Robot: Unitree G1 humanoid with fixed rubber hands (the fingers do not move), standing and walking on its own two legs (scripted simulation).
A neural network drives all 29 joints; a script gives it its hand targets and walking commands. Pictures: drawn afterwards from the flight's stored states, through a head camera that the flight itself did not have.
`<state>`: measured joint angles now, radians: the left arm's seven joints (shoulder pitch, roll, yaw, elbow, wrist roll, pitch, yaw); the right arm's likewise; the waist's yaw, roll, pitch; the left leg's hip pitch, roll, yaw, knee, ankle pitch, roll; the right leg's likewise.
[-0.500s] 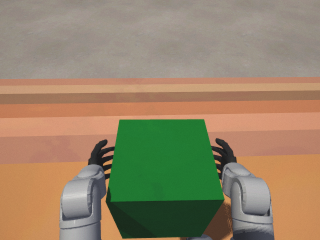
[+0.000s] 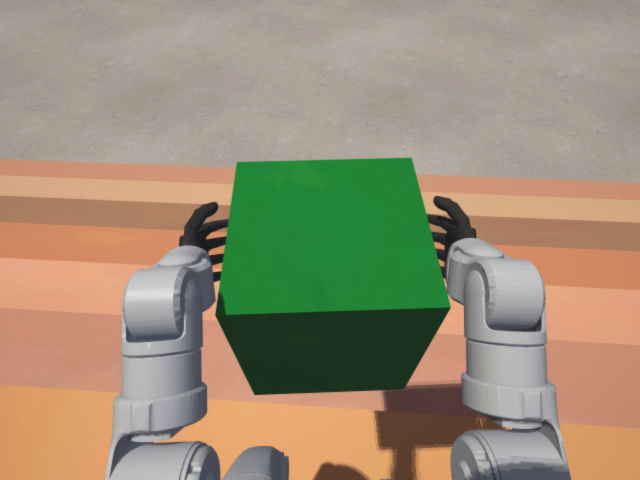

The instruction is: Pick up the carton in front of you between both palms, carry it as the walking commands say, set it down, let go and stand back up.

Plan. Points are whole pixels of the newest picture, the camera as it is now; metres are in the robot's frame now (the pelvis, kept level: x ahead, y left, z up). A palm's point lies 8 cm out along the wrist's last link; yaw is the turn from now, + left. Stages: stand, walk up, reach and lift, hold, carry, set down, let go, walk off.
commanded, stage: carry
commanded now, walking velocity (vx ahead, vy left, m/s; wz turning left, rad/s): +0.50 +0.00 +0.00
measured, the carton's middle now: (327, 285) +0.34 +0.01 +0.03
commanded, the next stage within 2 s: none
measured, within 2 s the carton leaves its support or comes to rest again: neither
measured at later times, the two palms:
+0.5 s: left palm (257, 101) +0.69 +0.14 +0.07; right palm (431, 110) +0.66 -0.16 +0.07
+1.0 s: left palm (284, 91) +1.00 +0.13 -0.12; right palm (398, 88) +1.02 -0.17 -0.12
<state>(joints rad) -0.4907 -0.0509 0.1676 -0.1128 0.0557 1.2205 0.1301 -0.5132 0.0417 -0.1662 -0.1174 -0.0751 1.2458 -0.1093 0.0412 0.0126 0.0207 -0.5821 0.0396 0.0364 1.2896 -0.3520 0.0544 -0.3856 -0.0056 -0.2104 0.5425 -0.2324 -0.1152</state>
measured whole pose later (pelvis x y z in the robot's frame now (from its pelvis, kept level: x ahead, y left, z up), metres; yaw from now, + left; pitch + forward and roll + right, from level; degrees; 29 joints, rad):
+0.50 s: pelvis +0.31 +0.03 -0.02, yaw -1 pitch +6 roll +0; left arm -0.62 -0.06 0.26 -0.06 0.09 1.21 0.13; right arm -0.64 0.02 -0.19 0.01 -0.02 1.18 -0.14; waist -0.10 0.01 0.09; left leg -0.39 -0.03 0.10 0.72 -0.43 0.09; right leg -0.71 -0.01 0.02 1.12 -0.34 -0.04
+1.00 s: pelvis +0.65 -0.04 -0.20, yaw -2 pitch +4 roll +1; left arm -0.64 -0.01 0.18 0.14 0.02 1.16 0.14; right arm -0.63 0.04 -0.26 0.06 -0.08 1.22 -0.13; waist 0.11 0.01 0.07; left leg -0.78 0.01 -0.02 1.00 0.05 0.05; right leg -0.39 0.11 -0.09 0.94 -0.62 -0.16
